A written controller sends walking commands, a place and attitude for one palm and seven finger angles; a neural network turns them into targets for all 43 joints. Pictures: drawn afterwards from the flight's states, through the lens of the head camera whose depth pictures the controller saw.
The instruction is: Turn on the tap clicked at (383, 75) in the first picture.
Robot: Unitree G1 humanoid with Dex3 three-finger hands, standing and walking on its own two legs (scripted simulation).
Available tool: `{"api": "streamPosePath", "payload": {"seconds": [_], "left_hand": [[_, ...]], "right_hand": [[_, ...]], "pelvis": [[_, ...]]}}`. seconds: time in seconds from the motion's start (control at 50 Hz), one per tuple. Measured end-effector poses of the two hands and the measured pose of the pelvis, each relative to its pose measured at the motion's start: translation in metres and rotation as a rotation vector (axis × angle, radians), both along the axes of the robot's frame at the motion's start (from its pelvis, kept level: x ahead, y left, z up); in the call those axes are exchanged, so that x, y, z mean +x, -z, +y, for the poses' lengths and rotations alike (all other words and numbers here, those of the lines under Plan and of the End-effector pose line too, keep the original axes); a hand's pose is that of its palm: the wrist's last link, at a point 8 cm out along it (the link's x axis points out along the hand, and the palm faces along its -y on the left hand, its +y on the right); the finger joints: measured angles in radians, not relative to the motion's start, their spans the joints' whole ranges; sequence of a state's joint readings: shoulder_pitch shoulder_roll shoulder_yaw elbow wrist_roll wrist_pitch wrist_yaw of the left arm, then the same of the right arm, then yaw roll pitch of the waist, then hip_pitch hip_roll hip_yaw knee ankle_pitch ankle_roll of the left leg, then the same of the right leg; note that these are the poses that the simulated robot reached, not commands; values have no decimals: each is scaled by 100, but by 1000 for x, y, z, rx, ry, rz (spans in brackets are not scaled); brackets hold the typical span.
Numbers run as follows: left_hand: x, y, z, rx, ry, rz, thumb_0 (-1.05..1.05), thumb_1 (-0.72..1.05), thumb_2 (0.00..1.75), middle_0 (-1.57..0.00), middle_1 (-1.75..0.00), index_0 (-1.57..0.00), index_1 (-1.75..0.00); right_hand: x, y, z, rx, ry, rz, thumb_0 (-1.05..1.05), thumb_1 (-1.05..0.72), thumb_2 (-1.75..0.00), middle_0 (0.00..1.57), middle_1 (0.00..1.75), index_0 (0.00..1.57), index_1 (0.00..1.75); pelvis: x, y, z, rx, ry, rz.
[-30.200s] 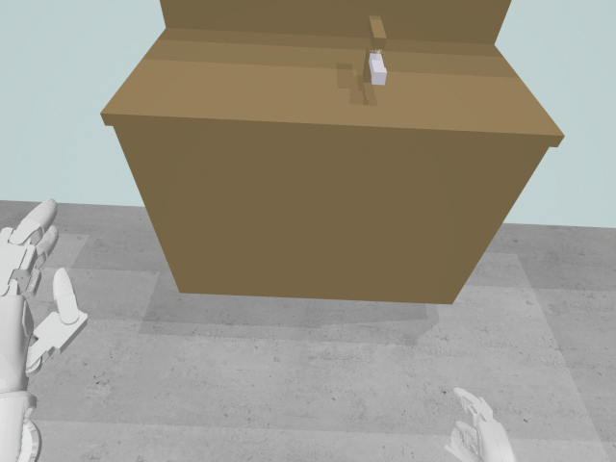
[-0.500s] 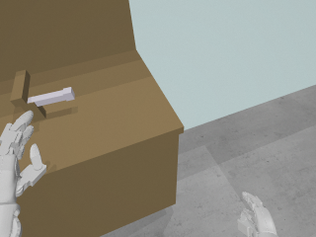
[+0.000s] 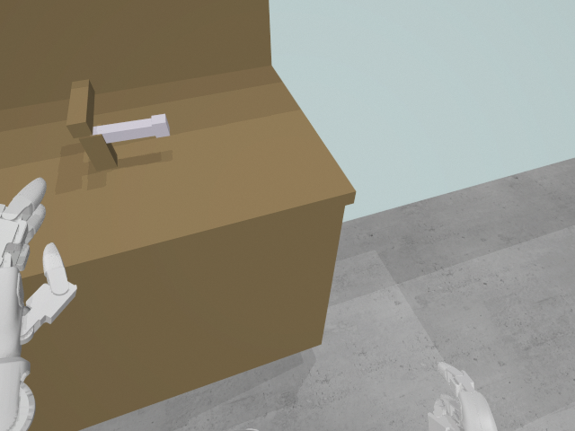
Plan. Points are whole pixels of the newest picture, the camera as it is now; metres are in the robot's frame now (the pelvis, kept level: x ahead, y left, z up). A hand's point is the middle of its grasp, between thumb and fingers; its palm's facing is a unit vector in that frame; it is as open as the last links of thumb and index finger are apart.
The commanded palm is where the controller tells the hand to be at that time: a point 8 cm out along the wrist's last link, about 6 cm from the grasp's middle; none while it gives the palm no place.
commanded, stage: step back with the hand held close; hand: left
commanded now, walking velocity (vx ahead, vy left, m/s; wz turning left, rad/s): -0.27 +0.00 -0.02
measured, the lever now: (160, 125) +0.57 +0.27 +0.12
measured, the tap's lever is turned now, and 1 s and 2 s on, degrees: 86 86 86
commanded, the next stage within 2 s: stop stepping back and stand still in 0.46 s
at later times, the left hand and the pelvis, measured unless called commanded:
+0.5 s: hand (4, 401) +0.12 +0.24 +0.17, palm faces +0.40 -0.81 -0.43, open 7.4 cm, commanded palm +0.06 +0.27 +0.19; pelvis -0.10 -0.01 +0.01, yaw +0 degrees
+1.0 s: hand out of the picture +0.01 +0.18 +0.17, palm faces +0.38 -0.84 -0.39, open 7.4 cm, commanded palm -0.06 +0.23 +0.19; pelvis -0.22 -0.05 +0.01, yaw +0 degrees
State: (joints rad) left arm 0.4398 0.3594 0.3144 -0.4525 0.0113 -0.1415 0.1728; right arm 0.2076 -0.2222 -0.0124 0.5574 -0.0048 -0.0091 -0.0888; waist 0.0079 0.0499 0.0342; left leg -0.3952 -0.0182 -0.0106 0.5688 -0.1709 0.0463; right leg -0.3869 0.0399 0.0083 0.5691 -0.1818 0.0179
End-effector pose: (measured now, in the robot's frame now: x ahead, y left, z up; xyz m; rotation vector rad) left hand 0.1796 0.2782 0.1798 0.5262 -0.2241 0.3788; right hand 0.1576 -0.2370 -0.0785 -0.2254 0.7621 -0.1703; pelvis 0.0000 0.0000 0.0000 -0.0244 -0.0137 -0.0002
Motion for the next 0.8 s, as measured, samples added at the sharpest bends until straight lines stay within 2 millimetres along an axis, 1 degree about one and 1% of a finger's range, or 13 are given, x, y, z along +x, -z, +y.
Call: {"api": "streamPosePath", "payload": {"seconds": [0.08,0.18,0.28,0.32,0.36,0.42,0.46,0.5,0.6,0.66,0.7,0.76,0.8], "left_hand": [[-18,-9,1,42,-35,-53,2,89,90,-21,-30,-21,-31],[-37,-4,-6,-3,-62,-19,1,89,90,-21,-30,-21,-31],[-52,2,-14,-53,-3,36,2,89,90,-21,-30,-21,-31],[-57,2,-11,-53,19,33,2,89,90,-21,-30,-21,-31],[-63,1,-5,-38,37,17,2,89,90,-21,-30,-22,-31],[-78,0,3,-17,31,10,2,89,90,-21,-30,-22,-31],[-91,-2,4,-21,15,19,2,89,90,-21,-30,-22,-31],[-104,-6,0,-32,1,15,2,89,90,-21,-30,-21,-31],[-132,-10,-26,-67,0,-4,2,89,90,-21,-30,-21,-31],[-146,-3,-46,-63,16,16,2,89,90,-21,-30,-21,-31],[-154,1,-58,-77,34,54,2,89,90,-21,-30,-21,-31],[-169,-2,-69,-61,65,94,2,89,90,-21,-30,-21,-31],[-179,-6,-72,-44,76,96,2,89,90,-21,-30,-21,-31]], "right_hand": [[-5,7,2,18,-23,2,1,-90,-90,21,30,21,30],[-6,12,0,43,-46,11,1,-90,-90,21,30,21,30],[-14,-5,0,24,-49,9,1,-90,-90,21,30,21,30],[-17,-13,1,1,-56,-9,1,-90,-90,21,30,20,30],[-20,-16,1,-25,-58,-37,1,-90,-90,21,30,21,30],[-32,-21,5,-14,-49,-59,1,-90,-90,21,30,20,30],[-44,-24,9,2,-56,-80,1,-90,-90,21,30,20,30],[-58,-25,11,25,-64,-91,1,-90,-90,21,30,20,30],[-99,-15,7,76,-75,-80,1,-90,-90,21,30,21,30],[-126,-3,-6,103,-63,-72,1,-90,-90,21,30,21,30],[-148,0,-18,104,-36,-39,1,-90,-90,21,30,21,30],[-184,-3,-38,94,17,3,1,-90,-90,21,30,21,30],[-208,-5,-53,76,57,15,1,-90,-90,21,30,21,30]], "pelvis": [[-6,4,-7,12,-26,13],[-23,3,-14,8,-28,26],[-38,-7,-13,42,-27,46],[-47,-8,-10,46,-31,56],[-59,-3,-6,30,-39,63],[-78,-3,-6,54,-18,47],[-88,-5,-7,47,-4,41],[-98,-8,-10,37,7,35],[-130,-7,-25,39,40,36],[-154,-2,-38,42,52,46],[-168,-6,-44,43,55,48],[-182,-14,-51,75,69,51],[-189,-17,-54,85,66,52]]}}
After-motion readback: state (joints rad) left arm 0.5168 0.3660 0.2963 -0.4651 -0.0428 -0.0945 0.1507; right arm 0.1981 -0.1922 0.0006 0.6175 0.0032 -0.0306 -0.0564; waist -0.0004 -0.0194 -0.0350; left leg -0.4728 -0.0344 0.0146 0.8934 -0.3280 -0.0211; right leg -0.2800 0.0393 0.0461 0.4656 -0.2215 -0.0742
